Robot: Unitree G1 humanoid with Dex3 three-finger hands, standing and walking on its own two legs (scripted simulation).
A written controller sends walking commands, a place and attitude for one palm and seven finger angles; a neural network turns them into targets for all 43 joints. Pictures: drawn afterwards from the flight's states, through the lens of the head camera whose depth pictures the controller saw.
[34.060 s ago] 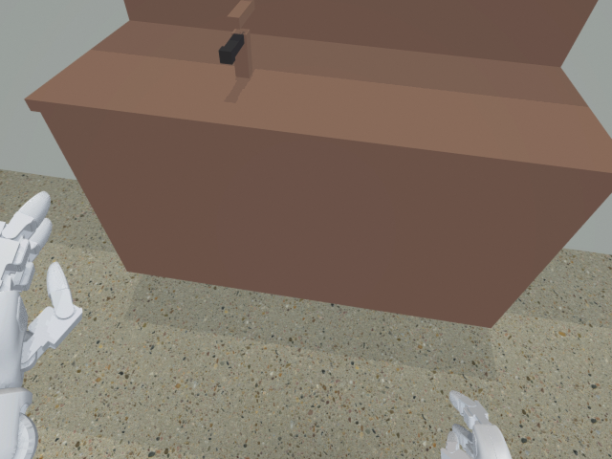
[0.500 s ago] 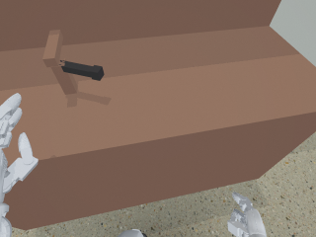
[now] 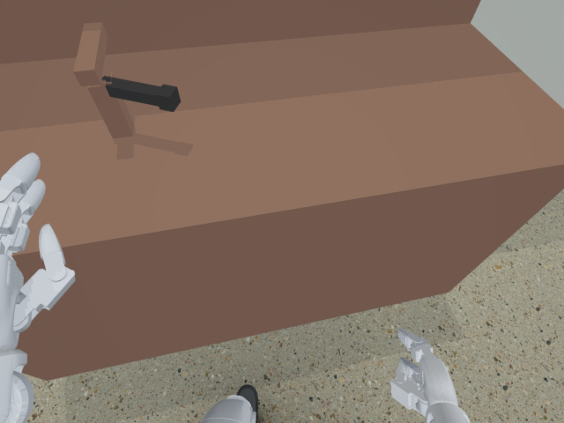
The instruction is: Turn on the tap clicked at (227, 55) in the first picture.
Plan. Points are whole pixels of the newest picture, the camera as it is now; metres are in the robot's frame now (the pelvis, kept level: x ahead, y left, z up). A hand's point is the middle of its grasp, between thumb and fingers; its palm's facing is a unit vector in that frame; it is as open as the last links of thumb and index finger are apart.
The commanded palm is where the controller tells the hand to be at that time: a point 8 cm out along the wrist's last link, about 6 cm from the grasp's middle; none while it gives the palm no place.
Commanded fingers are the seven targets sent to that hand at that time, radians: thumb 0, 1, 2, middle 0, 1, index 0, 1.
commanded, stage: step back with the hand held close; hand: left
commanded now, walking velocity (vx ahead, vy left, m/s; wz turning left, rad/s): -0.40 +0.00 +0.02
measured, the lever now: (168, 98) +0.54 +0.25 +0.12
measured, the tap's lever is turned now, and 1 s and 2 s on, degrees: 63 63 63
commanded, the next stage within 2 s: stop stepping back and stand still in 0.28 s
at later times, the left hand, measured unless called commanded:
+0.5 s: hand (49, 422) +0.10 +0.19 +0.17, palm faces +0.32 -0.83 -0.45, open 7.4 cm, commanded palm +0.06 +0.24 +0.18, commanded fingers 0.00 0.90 0.90 -0.20 -0.30 -0.20 -0.30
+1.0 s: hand out of the picture +0.02 +0.18 +0.17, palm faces +0.46 -0.76 -0.46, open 7.4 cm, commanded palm -0.03 +0.21 +0.18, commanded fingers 0.00 0.90 0.90 -0.20 -0.30 -0.20 -0.30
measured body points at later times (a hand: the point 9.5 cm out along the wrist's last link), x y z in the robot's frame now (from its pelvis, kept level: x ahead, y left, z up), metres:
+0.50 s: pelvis -0.10 -0.04 +0.01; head -0.06 -0.02 +0.45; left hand +0.08 +0.24 +0.19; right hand +0.07 -0.26 -0.08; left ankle -0.04 +0.09 -0.73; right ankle -0.06 -0.15 -0.72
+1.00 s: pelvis -0.17 -0.08 -0.01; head -0.18 -0.09 +0.44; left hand -0.01 +0.22 +0.20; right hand -0.03 -0.31 -0.11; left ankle -0.21 +0.08 -0.72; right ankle -0.10 -0.15 -0.74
